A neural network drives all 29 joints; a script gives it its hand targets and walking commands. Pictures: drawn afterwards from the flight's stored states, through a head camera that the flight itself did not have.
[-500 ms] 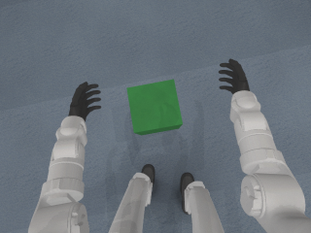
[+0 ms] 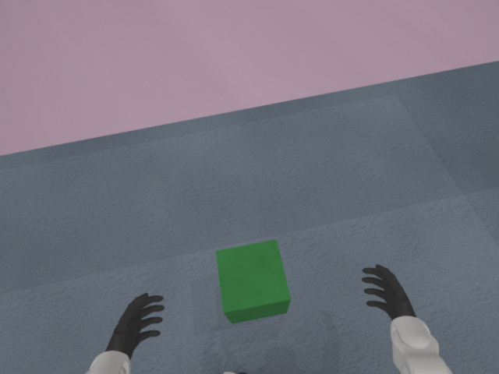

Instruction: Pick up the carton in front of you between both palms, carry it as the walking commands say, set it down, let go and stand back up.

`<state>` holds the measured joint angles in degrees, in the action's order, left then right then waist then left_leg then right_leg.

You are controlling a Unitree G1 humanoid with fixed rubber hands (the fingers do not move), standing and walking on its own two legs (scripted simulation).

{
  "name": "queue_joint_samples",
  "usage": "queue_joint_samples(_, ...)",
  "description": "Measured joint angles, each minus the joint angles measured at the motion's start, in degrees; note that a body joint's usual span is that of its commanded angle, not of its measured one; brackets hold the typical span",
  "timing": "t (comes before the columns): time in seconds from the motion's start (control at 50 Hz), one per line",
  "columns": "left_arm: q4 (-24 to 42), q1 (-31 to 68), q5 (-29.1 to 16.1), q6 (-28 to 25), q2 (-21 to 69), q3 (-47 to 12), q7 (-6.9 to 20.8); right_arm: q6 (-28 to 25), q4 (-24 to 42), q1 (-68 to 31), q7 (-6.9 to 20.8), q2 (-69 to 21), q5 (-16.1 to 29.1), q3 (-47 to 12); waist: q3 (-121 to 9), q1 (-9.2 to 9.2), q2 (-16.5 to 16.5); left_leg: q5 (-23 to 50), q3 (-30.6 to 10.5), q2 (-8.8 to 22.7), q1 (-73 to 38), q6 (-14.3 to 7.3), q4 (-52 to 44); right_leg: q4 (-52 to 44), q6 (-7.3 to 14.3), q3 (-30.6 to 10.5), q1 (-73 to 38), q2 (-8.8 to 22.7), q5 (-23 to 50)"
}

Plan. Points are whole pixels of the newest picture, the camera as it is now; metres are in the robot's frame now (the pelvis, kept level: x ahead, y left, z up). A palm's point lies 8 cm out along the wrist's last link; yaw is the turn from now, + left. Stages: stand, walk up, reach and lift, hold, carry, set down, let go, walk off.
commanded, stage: let go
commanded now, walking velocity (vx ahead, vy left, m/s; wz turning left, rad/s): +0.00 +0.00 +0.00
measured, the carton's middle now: (253, 283) +0.42 +0.07 -0.64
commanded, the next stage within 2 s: stand in 0.68 s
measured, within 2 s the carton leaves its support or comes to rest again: neither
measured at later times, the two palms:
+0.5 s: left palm (133, 349) +0.17 +0.21 -0.05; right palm out of the picture +0.16 -0.26 -0.06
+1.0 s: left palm (95, 361) +0.15 +0.28 -0.09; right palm out of the picture +0.14 -0.29 -0.06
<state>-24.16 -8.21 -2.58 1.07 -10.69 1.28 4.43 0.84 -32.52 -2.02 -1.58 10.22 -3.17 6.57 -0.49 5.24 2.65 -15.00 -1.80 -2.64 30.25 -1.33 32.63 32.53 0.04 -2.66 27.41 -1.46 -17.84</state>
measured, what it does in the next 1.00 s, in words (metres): stands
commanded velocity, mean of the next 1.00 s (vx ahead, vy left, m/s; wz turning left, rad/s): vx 0.00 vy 0.00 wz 0.00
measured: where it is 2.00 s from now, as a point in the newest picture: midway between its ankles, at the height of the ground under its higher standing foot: outside the picture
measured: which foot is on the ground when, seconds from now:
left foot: down 0.00-1.00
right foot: down 0.00-1.00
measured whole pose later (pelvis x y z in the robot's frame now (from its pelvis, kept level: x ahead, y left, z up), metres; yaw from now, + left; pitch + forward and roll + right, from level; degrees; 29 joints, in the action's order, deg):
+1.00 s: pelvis +0.01 +0.00 +0.01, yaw -1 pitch +0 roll +0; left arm -39.2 -11.6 2.2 1.0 -19.7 2.8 -0.6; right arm 0.4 -41.4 10.9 -0.7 19.1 -2.3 3.1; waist 0.3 0.0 -2.9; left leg -17.0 -1.4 -2.3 12.9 -1.8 29.7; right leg 28.1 0.0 -3.3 9.5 -1.6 -18.7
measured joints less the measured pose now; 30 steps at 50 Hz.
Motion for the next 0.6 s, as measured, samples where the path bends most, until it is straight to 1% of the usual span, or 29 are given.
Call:
queue_joint_samples(0.12,-0.2,-3.8,0.4,0.8,-1.2,-0.3,0.2,0.6,2.7,7.4,1.4,0.3,1.0,-2.0,1.8,-2.03,-0.9,0.8,-0.7,0.3,-10.3,0.7,-4.7,-4.3,0.8,0.5,-10.2,-0.2,0.6)
queue_joint_samples(0.22,-0.7,-4.5,1.5,2.3,-1.8,0.3,0.1,2.2,5.0,12.1,3.1,1.0,2.2,-3.4,2.8,-3.99,-2.6,1.1,-1.1,0.9,-16.7,1.4,-7.1,-6.4,1.5,0.8,-16.5,-0.7,0.7)
queue_joint_samples(0.3,-0.8,-4.4,2.7,3.8,-1.6,0.8,-0.1,3.8,6.6,14.7,4.3,1.7,3.1,-4.1,3.6,-4.95,-3.5,1.0,-1.2,1.3,-20.3,1.7,-7.9,-7.3,2.0,0.8,-20.1,-1.0,0.8)
queue_joint_samples(0.4,-0.8,-4.0,3.6,5.6,-1.3,1.3,-0.1,5.7,7.9,15.8,5.1,2.2,3.5,-4.6,4.8,-5.29,-3.7,0.8,-1.1,1.6,-23.0,1.8,-8.0,-7.6,2.2,0.7,-22.8,-1.3,0.8)
queue_joint_samples(0.48,1.1,-3.5,4.3,9.4,-1.8,0.5,-1.5,4.9,6.6,15.7,4.0,2.3,4.0,-5.0,5.0,-5.29,-3.5,0.1,-1.6,1.3,-22.7,1.7,-6.3,-6.2,2.1,1.2,-22.9,-1.1,0.1)
queue_joint_samples(0.6,2.4,-3.3,4.0,11.9,-2.4,0.4,-2.8,5.2,6.3,15.0,3.3,2.0,3.7,-5.3,5.5,-5.16,-3.1,-0.6,-1.7,0.7,-22.7,1.2,-4.5,-4.8,1.5,1.5,-23.1,-0.6,-0.6)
